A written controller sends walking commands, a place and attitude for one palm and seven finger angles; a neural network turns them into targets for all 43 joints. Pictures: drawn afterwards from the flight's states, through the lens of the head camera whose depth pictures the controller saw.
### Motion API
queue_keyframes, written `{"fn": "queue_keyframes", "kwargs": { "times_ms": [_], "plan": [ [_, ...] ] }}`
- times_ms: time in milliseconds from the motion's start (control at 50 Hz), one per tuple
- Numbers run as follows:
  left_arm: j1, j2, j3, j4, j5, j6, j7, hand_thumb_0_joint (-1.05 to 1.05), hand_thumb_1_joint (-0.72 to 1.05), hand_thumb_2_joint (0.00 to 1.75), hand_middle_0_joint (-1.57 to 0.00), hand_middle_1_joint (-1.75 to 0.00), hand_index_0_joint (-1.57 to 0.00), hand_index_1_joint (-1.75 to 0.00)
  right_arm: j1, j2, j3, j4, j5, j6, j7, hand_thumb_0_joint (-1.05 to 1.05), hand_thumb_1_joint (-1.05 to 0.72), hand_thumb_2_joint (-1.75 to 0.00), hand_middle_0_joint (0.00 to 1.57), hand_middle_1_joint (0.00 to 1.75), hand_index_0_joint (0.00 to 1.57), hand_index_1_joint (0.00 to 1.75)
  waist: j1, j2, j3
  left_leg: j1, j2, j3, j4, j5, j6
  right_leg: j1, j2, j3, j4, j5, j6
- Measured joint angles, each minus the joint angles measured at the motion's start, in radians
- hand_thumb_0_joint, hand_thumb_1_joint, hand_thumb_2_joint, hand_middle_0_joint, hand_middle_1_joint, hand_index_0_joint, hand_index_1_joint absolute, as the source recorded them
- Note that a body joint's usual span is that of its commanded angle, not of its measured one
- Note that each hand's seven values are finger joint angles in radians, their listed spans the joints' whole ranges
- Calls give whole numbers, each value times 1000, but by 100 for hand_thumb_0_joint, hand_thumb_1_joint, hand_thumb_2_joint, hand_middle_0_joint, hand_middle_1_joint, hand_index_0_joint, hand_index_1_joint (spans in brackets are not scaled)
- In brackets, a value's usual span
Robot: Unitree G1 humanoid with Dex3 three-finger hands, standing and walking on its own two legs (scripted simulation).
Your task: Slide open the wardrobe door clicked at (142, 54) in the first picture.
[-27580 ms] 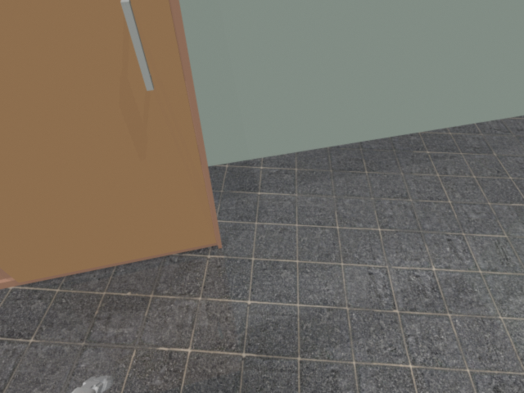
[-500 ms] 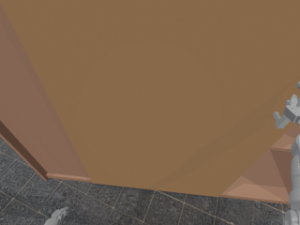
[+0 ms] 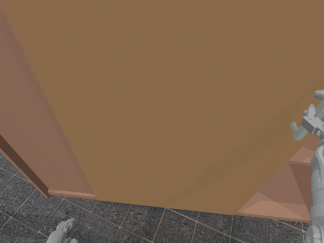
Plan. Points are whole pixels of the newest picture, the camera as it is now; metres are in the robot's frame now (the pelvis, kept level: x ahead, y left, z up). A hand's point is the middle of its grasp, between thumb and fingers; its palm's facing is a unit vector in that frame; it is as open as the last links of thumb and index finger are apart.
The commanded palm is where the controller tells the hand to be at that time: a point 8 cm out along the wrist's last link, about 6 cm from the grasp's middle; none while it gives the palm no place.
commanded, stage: stop walking and hold the door there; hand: right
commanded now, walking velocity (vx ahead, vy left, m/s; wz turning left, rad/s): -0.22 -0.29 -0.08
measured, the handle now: (315, 108) +0.42 -0.35 +0.16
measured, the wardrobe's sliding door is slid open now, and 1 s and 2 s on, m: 0.47 0.47 0.47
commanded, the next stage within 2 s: loosen the grip on the handle in 1.38 s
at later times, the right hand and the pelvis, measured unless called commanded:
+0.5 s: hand (310, 121) +0.37 -0.31 +0.16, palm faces +0.31 +0.94 -0.15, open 5.9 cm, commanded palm +0.34 -0.34 +0.14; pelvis -0.07 -0.10 +0.00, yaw +1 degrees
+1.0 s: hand (311, 122) +0.37 -0.32 +0.16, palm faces +0.23 +0.96 -0.14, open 5.9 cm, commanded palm +0.34 -0.34 +0.14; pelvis -0.08 -0.13 +0.00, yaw +3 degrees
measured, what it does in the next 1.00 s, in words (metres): steps to the right: left foot, then right foot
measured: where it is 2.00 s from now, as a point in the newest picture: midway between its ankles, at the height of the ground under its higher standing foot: outside the picture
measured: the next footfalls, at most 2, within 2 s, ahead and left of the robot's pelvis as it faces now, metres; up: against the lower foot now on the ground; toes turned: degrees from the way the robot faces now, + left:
left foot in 0.62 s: -0.10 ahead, -0.02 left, +0.00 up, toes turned +6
right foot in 0.76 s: +0.04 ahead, -0.23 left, +0.00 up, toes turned +0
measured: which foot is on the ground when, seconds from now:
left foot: down 0.00-0.22, up 0.24-0.60, down 0.62-0.76, up 0.78-1.00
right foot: down 0.00-0.62, up 0.64-0.74, down 0.76-1.00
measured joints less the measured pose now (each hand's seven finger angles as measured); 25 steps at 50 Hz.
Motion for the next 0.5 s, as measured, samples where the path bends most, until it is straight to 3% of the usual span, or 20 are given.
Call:
{"fn": "queue_keyframes", "kwargs": {
  "times_ms": [40, 120, 180, 220, 260, 320, 380, 440, 500],
  "plan": [
    [-15, 12, 9, -7, -1, 14, -1, 1, 90, 90, -21, -30, -20, -30, -10, 6, 8, -9, -2, 1, 2, -6, -71, -82, 45, 140, 27, 138, 2, -8, 12, -8, 7, 4, 9, 0, -5, -19, 5, 11, 27, -4, 12],
    [-46, 39, 26, -14, -6, 41, -4, 1, 90, 90, -21, -30, -20, -30, -32, 28, 31, -39, -8, 9, 11, -7, -71, -83, 45, 140, 28, 138, -4, -9, 35, -30, 33, -9, 38, 0, -27, -47, 35, 88, 111, -84, 50],
    [-62, 46, 28, -15, -5, 46, -3, 1, 90, 90, -20, -30, -20, -30, -50, 48, 52, -74, -16, 12, 26, -8, -70, -83, 46, 140, 30, 138, 14, 16, 41, -54, 78, -13, 66, -6, -56, -27, 36, 109, 78, -62, 58],
    [-79, 42, 30, -17, -2, 49, 0, 1, 90, 90, -20, -30, -20, -30, -64, 52, 67, -95, -22, 10, 35, -9, -69, -83, 46, 140, 32, 139, 27, 42, 58, -68, 116, -24, 88, -7, -75, -22, 67, 84, 53, -10, 22],
    [-96, 30, 28, -33, -2, 52, 1, 1, 90, 90, -20, -30, -20, -30, -75, 49, 84, -113, -17, 9, 34, -9, -68, -82, 46, 140, 33, 139, 17, 51, 79, -97, 128, -30, 139, -51, -56, -23, 77, 56, 52, -11, -20],
    [-98, -1, 15, -61, -3, 33, -4, 0, 90, 90, -20, -30, -20, -30, -99, 70, 104, -125, 1, 21, 13, -7, -71, -82, 46, 140, 31, 138, 6, 28, 100, -172, 88, -11, 417, -265, -25, -32, 65, 35, 34, 4, -50],
    [-87, -40, -7, -52, -8, 8, -18, 0, 90, 90, -20, -30, -20, -30, -134, 103, 124, -121, 18, 43, 1, -6, -74, -83, 46, 140, 27, 137, -1, 7, 108, -182, 48, 33, 567, -294, -24, -35, 62, 35, -6, 42, -63],
    [-66, -88, -37, -24, -7, -5, -25, 0, 90, 90, -20, -30, -20, -30, -171, 116, 148, -114, 29, 72, 2, -4, -76, -83, 46, 140, 25, 137, -11, 31, 102, -141, 18, 41, 552, -268, -22, -32, 78, 27, -51, 75, -68],
    [-41, -121, -65, 0, 5, -16, -24, 0, 90, 90, -21, -30, -20, -30, -193, 118, 166, -104, 37, 95, 4, -3, -78, -83, 46, 140, 24, 137, -16, 60, 93, -60, -4, 33, 406, -253, -7, -15, 97, 14, -109, 108, -59]
  ]
}}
